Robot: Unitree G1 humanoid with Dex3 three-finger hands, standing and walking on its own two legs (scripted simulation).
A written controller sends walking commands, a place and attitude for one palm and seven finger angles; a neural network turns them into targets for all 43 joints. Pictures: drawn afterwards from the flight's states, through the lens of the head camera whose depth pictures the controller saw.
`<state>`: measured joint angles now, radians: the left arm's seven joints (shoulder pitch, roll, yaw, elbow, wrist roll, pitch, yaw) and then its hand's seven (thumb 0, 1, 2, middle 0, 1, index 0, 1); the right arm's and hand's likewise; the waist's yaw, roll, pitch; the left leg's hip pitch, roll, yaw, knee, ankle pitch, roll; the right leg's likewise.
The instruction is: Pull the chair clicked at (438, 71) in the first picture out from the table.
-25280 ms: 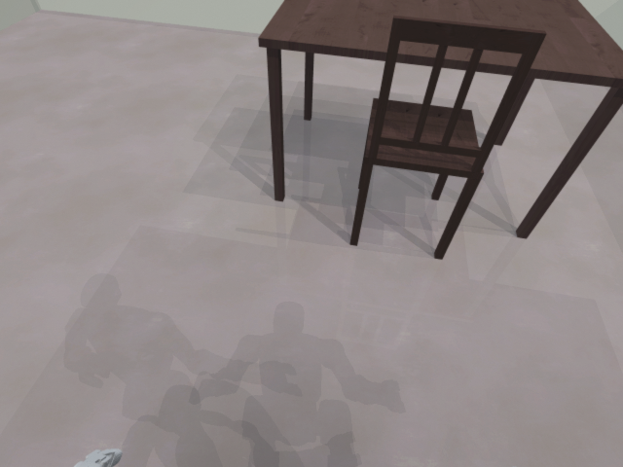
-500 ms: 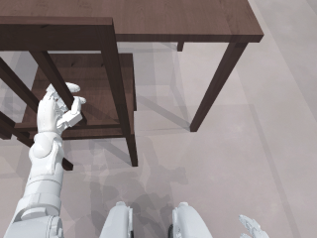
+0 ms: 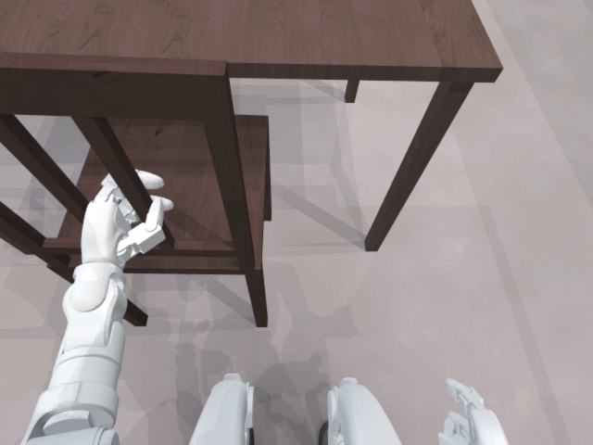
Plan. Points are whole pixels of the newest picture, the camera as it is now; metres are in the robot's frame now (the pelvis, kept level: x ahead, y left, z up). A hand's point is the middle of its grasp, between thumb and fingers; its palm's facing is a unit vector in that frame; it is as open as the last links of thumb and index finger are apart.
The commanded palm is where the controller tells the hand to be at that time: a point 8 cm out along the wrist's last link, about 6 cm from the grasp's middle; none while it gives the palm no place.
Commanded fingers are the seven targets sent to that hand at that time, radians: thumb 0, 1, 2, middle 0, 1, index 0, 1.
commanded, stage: step backward, pulling the chair out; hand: left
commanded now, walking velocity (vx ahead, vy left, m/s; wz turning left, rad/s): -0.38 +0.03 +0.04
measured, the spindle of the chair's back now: (67, 194) +0.42 +0.31 +0.05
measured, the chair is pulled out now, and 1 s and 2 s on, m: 0.04 0.16 0.17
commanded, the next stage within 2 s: none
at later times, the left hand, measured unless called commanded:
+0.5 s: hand (169, 241) +0.36 +0.17 +0.04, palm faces +0.10 -0.99 -0.14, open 5.1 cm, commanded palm +0.33 +0.22 +0.04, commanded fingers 0.00 0.90 0.90 -0.50 -1.45 -0.50 -1.45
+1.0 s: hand (197, 297) +0.29 +0.13 +0.04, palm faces +0.00 -0.98 -0.21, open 5.1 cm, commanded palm +0.28 +0.18 +0.05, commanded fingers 0.00 0.90 0.90 -0.50 -1.45 -0.50 -1.45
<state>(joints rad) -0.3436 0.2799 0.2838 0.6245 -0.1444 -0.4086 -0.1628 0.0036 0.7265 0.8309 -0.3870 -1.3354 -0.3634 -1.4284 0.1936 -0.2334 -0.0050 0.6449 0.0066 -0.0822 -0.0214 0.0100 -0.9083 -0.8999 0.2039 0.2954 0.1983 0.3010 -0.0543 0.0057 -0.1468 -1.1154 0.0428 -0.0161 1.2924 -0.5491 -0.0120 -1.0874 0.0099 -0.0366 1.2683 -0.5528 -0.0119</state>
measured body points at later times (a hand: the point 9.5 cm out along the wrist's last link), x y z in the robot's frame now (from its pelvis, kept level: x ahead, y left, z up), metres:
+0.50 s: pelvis -0.01 +0.01 +0.10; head +0.06 +0.03 +0.54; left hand +0.35 +0.22 +0.05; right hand +0.06 -0.26 -0.01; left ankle +0.03 +0.13 -0.62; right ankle +0.03 -0.12 -0.62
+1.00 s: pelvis -0.05 +0.00 +0.10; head +0.00 -0.01 +0.55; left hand +0.28 +0.18 +0.06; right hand +0.04 -0.28 -0.02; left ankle +0.03 +0.12 -0.62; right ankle +0.03 -0.12 -0.62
